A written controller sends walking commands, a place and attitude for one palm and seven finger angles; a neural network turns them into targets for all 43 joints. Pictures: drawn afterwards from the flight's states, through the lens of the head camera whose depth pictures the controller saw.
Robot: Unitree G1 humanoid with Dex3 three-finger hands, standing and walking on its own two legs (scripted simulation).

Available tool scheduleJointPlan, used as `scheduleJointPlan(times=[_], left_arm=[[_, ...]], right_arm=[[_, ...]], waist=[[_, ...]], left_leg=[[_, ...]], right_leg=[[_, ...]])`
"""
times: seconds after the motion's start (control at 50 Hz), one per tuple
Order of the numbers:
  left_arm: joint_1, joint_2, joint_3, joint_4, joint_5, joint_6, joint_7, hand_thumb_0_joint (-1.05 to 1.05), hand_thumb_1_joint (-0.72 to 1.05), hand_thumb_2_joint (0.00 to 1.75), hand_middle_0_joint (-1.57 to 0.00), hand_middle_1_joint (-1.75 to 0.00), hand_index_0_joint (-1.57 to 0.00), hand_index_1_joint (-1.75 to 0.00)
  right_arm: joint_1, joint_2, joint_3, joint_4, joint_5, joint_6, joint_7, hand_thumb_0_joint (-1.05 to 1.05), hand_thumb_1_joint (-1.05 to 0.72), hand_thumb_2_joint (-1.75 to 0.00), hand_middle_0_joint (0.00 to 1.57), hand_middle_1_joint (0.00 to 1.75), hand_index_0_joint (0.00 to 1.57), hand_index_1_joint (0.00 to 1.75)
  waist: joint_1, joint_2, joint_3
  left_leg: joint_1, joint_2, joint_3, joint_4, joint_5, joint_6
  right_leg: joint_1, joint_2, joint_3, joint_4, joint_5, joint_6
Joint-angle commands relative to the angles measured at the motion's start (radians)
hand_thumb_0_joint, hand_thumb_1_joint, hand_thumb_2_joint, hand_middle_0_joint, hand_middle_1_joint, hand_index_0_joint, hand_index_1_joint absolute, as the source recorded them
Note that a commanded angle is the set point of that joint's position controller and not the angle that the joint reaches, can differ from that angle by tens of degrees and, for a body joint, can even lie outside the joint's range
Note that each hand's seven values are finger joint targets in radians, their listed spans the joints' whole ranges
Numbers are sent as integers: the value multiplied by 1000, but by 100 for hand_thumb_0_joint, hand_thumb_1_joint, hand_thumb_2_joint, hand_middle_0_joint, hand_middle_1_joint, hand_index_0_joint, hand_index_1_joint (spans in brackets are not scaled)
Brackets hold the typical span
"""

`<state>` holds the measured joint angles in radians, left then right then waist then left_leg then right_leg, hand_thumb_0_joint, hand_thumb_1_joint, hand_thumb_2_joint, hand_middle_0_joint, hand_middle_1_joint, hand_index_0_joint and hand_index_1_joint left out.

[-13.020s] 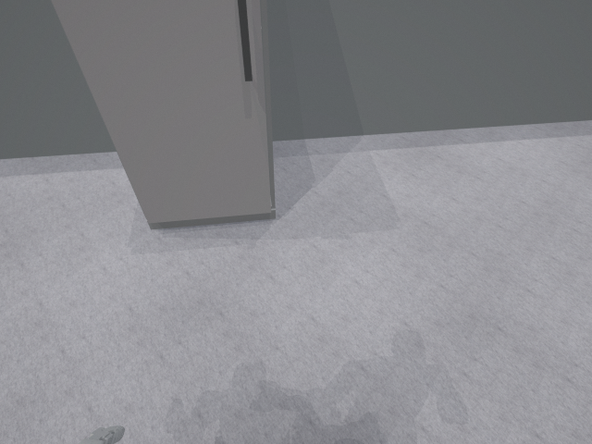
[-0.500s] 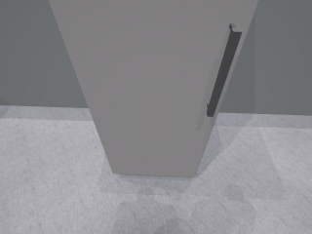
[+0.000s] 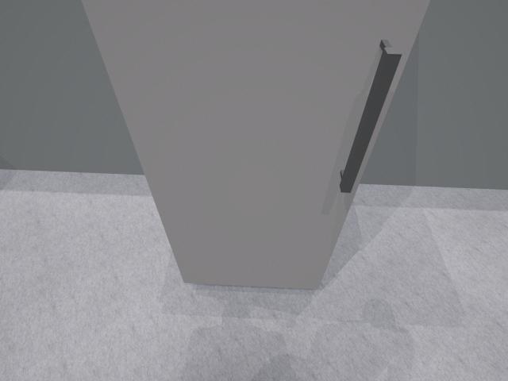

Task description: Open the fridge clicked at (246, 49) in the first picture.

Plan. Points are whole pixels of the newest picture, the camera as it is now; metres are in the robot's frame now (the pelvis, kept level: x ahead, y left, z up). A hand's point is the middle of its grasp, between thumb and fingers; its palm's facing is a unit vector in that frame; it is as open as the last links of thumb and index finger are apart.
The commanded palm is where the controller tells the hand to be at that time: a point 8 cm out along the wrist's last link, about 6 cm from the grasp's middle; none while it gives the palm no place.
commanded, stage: look again from close up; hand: right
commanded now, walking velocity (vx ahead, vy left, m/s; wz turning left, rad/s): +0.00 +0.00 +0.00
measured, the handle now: (362, 127) +0.55 -0.18 +0.12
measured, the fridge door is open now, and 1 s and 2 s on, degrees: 0 0 0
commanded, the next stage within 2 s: shuffle to correct the standing spot in 0.28 s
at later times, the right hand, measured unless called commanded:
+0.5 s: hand out of the picture +0.00 -0.16 -0.18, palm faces +0.06 +0.98 -0.17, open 7.3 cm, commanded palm none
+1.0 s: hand out of the picture +0.13 -0.19 -0.19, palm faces +0.06 +0.97 -0.23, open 7.3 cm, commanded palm none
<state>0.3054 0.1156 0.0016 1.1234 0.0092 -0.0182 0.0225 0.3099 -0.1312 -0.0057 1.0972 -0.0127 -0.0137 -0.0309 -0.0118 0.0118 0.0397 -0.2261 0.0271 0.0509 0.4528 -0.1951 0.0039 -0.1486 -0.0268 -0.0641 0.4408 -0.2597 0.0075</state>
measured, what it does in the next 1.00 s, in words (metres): steps on the spot: left foot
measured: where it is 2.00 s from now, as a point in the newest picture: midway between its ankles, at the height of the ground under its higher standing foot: outside the picture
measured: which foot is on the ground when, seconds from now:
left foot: down 0.00-0.70, up 0.72-0.94, down 0.96-1.00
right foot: down 0.00-1.00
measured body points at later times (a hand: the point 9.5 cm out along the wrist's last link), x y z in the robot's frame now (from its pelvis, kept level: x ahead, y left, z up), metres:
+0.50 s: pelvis +0.01 +0.00 +0.00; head +0.01 +0.00 +0.45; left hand +0.00 +0.22 -0.16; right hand +0.00 -0.21 -0.16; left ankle +0.03 +0.12 -0.74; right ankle -0.01 -0.12 -0.74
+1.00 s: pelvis +0.09 +0.00 -0.02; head +0.13 +0.01 +0.43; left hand -0.02 +0.18 -0.17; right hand +0.13 -0.24 -0.17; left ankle +0.15 +0.10 -0.74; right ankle -0.01 -0.12 -0.74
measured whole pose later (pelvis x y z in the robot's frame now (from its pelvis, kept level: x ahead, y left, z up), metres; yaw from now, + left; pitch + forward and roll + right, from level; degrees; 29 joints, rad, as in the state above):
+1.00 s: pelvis +0.09 +0.00 -0.02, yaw -2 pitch -1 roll -1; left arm 0.47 0.06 0.00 1.17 0.00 -0.02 0.04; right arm 0.21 -0.18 -0.05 1.04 -0.01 -0.02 -0.03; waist 0.02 0.00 0.10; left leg -0.35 0.05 0.11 0.60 -0.20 0.03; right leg -0.07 -0.02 -0.04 0.55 -0.45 0.01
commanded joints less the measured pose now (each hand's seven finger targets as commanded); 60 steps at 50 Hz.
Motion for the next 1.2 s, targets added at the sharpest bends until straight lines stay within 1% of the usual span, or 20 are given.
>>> scheduleJointPlan(times=[0.0, 0.36, 0.46, 0.58, 0.62, 0.66, 0.68, 0.7, 0.72, 0.76, 0.86, 0.9, 0.92, 0.94, 0.96, 1.0, 1.06, 1.14, 1.16, 1.18], left_arm=[[77, 90, 12, -24, 4, -10, 7, 0, 90, 90, -20, -30, -20, -30], [65, 97, 10, -21, 4, -11, 9, 0, 90, 90, -20, -30, -20, -30], [101, 78, 11, -18, 13, 7, 0, 0, 90, 90, -20, -30, -20, -30], [114, 50, 13, -50, 17, 6, -6, 0, 90, 90, -20, -30, -20, -30], [143, 43, 12, -45, 16, -5, -7, 0, 90, 90, -20, -30, -20, -30], [233, 69, 18, -12, 16, -17, -3, 0, 90, 90, -20, -30, -20, -30], [304, 113, 26, 11, 17, -25, 4, 0, 90, 90, -20, -30, -20, -30], [345, 127, 28, 21, 21, -27, 14, 0, 90, 90, -20, -30, -20, -30], [350, 118, 23, 23, 22, -31, 19, 0, 90, 90, -20, -30, -20, -30], [317, 104, 15, 11, 23, -45, 22, 0, 90, 90, -20, -30, -20, -30], [209, 96, 9, -1, 20, -36, 40, 0, 90, 90, -20, -30, -20, -30], [189, 113, 18, -4, 6, -30, 41, 0, 90, 90, -20, -30, -20, -30], [202, 93, 21, -9, -3, -28, 36, 0, 90, 90, -20, -30, -20, -30], [224, 65, 26, -16, -11, -23, 30, 0, 90, 90, -20, -30, -20, -30], [248, 50, 33, -15, -17, -11, 27, 0, 90, 90, -20, -30, -20, -30], [194, 27, 40, -23, -15, 11, 28, 0, 90, 90, -20, -30, -20, -30], [150, 6, 41, -22, -10, 25, 19, 0, 90, 90, -20, -30, -20, -30], [197, -2, 43, -24, 2, 33, 8, 0, 90, 90, -20, -30, -20, -30], [207, 9, 45, -25, 4, 28, 7, 0, 90, 90, -20, -30, -20, -30], [172, 68, 50, -53, 14, 19, 8, 0, 90, 90, -20, -30, -20, -30]], right_arm=[[67, -94, -17, -33, -4, -15, -6, 0, -90, -90, 20, 30, 20, 30], [59, -98, -16, -27, -4, -16, -7, 0, -90, -90, 20, 30, 20, 30], [91, -98, -30, -28, -12, -3, 0, 0, -90, -90, 20, 30, 20, 30], [149, -131, -65, -39, -9, -4, 2, 0, -90, -90, 20, 30, 20, 30], [127, -121, -69, -51, -9, -8, 3, 0, -90, -90, 20, 30, 20, 30], [71, -80, -61, -70, -12, -7, 12, 0, -90, -90, 20, 30, 20, 30], [37, -38, -52, -88, -14, -9, 16, 0, -90, -90, 20, 30, 20, 30], [-23, -32, -44, -118, -19, -16, 16, 0, -90, -90, 20, 30, 20, 30], [-50, -34, -46, -126, -20, -21, 17, 0, -90, -90, 20, 30, 20, 30], [-67, -19, -45, -126, -15, -32, 27, 0, -90, -90, 20, 30, 20, 30], [-37, 3, -37, -96, 1, -6, 18, 0, -90, -90, 20, 30, 20, 30], [63, -46, -46, -56, 2, -9, 11, 0, -90, -90, 20, 30, 20, 30], [109, -107, -56, -43, 0, -16, 3, 0, -90, -90, 20, 30, 20, 30], [119, -149, -60, -39, 0, -17, -5, 0, -90, -90, 20, 30, 20, 30], [104, -179, -61, -45, 3, -14, -7, 0, -90, -90, 20, 30, 20, 30], [81, -172, -66, -54, -3, -17, -20, 0, -90, -90, 20, 30, 20, 30], [-31, -160, -68, -96, -14, 2, -29, 0, -90, -90, 20, 30, 20, 30], [-119, -162, -78, -138, -12, 27, -19, 0, -90, -90, 20, 30, 20, 30], [-126, -135, -73, -148, -10, 35, -16, 0, -90, -90, 20, 30, 20, 30], [-126, -88, -66, -172, -4, 46, -9, 0, -90, -90, 20, 30, 20, 30]], waist=[[5, 2, 56], [4, -15, 56], [-4, 38, 96], [-11, 131, 108], [10, 80, 105], [47, -129, 132], [74, -298, 127], [94, -327, 167], [89, -236, 180], [66, -98, 138], [12, -144, 76], [-37, -109, 20], [-45, -31, -47], [-32, 51, -90], [-15, 64, -100], [-28, 273, -134], [2, 114, -88], [52, 153, -51], [58, 64, -27], [44, -144, 16]], left_leg=[[16, 79, -99, -98, 6, 27], [25, 77, -90, -91, 49, 29], [-26, 86, -131, -123, -306, 45], [-39, 189, -271, -217, -489, 122], [-100, 178, -225, -171, -433, 125], [-189, 57, -65, 39, -298, 75], [-281, -13, 58, 264, -239, 40], [-440, -29, 75, 423, -327, 30], [-500, 13, 33, 538, -336, 39], [-494, 47, 12, 570, -304, 37], [-151, 24, 43, 214, -108, 14], [54, 17, 44, 1, 134, 5], [208, 84, -32, 17, 392, 18], [297, 212, -144, 86, 712, 77], [290, 308, -171, 88, 901, 137], [228, 364, -210, 35, 985, 226], [75, 336, -168, -7, 722, 232], [-168, 252, -130, -37, 142, 139], [-229, 191, -93, 11, -29, 98], [-250, 88, -29, 104, -176, 37]], right_leg=[[-100, -71, 70, -108, 30, -24], [-83, -79, 73, -107, 75, -20], [-134, -45, 40, -67, -189, -28], [-207, -2, -26, 142, -159, -28], [-129, -18, -22, 89, -130, -30], [-27, -82, 88, -67, -112, -57], [40, -207, 260, -181, -77, -113], [124, -295, 391, -233, 87, -190], [152, -330, 399, -207, 257, -241], [177, -313, 307, -153, 519, -250], [44, -196, 100, -64, 801, -137], [8, -154, 75, 32, 715, -84], [-75, -123, 69, 90, 527, -49], [-177, -57, 36, 145, 227, -20], [-199, -5, 30, 182, -4, -8], [-199, -7, 13, 388, -342, 9], [-178, -11, 24, 411, -304, 6], [6, -2, -40, 128, -51, 9], [52, -22, -18, 18, -1, 2], [-48, -146, 161, -117, -45, -50]])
